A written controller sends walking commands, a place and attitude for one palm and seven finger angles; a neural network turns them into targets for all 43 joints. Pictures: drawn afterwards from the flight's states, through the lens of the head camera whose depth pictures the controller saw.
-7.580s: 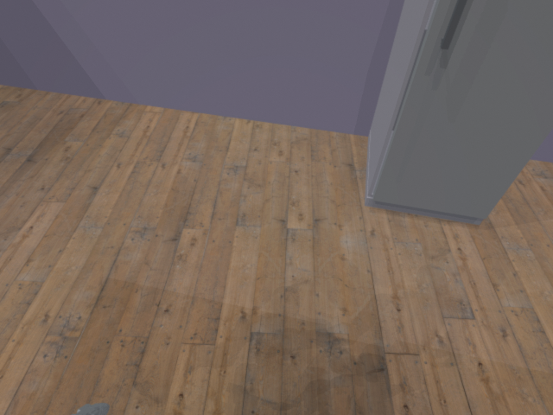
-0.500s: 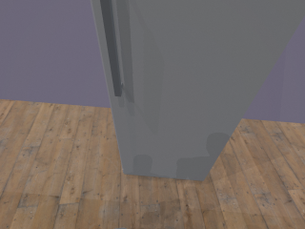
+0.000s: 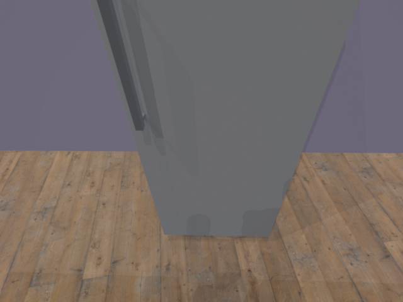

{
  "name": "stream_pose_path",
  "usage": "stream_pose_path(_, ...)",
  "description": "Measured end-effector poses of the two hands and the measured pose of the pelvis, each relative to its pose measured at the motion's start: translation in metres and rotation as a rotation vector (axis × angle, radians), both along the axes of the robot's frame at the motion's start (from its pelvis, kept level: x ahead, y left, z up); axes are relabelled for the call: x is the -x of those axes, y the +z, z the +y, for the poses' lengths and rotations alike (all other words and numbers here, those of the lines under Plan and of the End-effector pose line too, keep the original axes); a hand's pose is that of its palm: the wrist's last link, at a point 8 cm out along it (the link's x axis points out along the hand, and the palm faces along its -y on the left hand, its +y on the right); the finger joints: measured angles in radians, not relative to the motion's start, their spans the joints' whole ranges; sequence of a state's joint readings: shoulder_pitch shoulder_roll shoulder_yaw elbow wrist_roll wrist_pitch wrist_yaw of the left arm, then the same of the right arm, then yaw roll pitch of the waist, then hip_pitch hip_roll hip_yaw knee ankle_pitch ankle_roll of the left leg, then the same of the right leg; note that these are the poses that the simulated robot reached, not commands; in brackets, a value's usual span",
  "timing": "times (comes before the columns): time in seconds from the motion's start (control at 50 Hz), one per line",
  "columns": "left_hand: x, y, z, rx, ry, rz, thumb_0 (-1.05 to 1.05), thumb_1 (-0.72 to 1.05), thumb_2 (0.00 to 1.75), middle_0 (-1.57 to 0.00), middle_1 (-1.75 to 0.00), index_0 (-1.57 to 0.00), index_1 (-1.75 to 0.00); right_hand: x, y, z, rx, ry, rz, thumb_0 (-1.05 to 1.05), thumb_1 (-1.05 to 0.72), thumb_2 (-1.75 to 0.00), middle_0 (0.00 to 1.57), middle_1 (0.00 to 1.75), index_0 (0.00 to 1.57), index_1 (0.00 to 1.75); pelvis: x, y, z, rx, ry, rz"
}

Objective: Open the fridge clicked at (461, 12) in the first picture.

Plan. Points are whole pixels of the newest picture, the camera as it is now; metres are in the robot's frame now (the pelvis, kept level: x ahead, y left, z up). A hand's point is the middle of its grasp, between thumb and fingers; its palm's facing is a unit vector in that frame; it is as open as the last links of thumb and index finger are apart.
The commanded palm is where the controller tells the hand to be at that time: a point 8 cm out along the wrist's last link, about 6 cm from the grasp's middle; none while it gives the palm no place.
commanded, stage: come to a stop and stand still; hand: left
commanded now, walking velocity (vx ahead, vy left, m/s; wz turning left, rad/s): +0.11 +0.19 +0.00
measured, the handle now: (123, 54) +0.53 +0.21 +0.25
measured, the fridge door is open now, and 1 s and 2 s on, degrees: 0 0 0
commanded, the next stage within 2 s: look again from close up in 0.92 s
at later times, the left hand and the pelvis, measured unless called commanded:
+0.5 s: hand out of the picture -0.01 +0.21 -0.17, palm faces +0.07 -0.98 -0.18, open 7.4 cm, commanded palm none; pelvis -0.01 +0.04 +0.01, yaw +1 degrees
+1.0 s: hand out of the picture -0.02 +0.21 -0.17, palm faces +0.03 -0.98 -0.22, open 7.4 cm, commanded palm none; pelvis -0.01 +0.04 +0.00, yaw +1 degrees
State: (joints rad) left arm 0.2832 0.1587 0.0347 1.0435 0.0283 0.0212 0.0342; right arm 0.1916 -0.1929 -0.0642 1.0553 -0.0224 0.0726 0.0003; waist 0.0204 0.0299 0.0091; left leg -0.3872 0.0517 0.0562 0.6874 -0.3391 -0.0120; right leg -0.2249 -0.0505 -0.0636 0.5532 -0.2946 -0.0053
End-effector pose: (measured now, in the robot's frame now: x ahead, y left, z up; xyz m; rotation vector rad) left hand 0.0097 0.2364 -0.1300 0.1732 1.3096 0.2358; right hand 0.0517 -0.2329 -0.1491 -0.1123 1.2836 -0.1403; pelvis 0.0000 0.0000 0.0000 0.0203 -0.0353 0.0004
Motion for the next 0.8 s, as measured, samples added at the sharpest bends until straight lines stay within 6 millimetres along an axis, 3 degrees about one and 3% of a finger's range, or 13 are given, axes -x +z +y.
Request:
stream_pose_path(0.1,0.003,0.004,-0.015,0.039,-0.009,0.013,0.00,0.90,0.90,-0.20,-0.30,-0.20,-0.30,0.041,0.007,-0.009,0.014,-0.018,0.085,0.01,-0.92,-0.90,0.20,0.30,0.20,0.30,0.001,0.008,-0.002,-0.004,0.001,0.019)
stream_pose_path(0.24,0.016,-0.007,0.003,0.050,0.039,0.042,0.01,0.92,0.90,-0.20,-0.30,-0.20,-0.30,0.073,0.008,0.004,0.055,0.012,0.187,0.01,-0.91,-0.90,0.20,0.30,0.19,0.30,0.006,0.003,0.013,0.026,0.027,0.036)
stream_pose_path(0.42,0.026,-0.015,0.020,0.076,0.026,0.095,0.01,0.91,0.90,-0.20,-0.30,-0.20,-0.30,0.063,0.011,0.050,0.024,0.021,0.137,0.01,-0.92,-0.90,0.20,0.30,0.20,0.30,0.010,0.006,0.031,0.018,0.015,0.009)
stream_pose_path(0.8,0.035,-0.014,0.011,0.097,-0.009,0.125,0.00,0.91,0.90,-0.19,-0.30,-0.20,-0.30,0.073,0.011,0.060,0.008,-0.010,0.134,0.01,-0.92,-0.90,0.20,0.30,0.20,0.30,0.009,0.007,0.038,0.019,0.002,0.009)
